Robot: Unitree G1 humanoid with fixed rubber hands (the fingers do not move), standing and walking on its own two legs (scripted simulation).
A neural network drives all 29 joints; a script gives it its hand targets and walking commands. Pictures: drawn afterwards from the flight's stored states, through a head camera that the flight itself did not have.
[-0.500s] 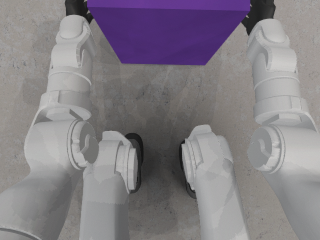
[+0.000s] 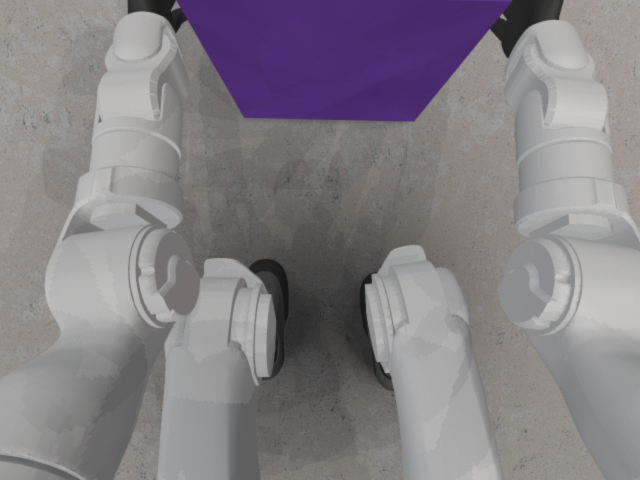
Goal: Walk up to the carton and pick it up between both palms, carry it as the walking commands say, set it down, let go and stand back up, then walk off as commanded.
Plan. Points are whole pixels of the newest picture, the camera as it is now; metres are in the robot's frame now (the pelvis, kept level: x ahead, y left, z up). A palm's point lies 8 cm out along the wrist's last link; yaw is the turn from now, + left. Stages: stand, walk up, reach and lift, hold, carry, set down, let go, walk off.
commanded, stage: set down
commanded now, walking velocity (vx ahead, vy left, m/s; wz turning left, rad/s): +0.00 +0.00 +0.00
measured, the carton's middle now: (335, 11) +0.58 -0.02 -0.22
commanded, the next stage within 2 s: none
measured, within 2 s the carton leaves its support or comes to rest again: neither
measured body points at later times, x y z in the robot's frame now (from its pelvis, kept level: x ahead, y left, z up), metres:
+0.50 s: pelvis +0.00 +0.00 +0.00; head +0.35 -0.01 +0.27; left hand +0.56 +0.16 -0.15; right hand +0.54 -0.20 -0.15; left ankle +0.12 +0.11 -0.34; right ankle +0.09 -0.10 -0.34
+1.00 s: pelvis -0.02 -0.01 -0.01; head +0.35 -0.03 +0.23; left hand +0.55 +0.17 -0.18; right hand +0.52 -0.22 -0.19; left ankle +0.12 +0.11 -0.34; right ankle +0.09 -0.10 -0.34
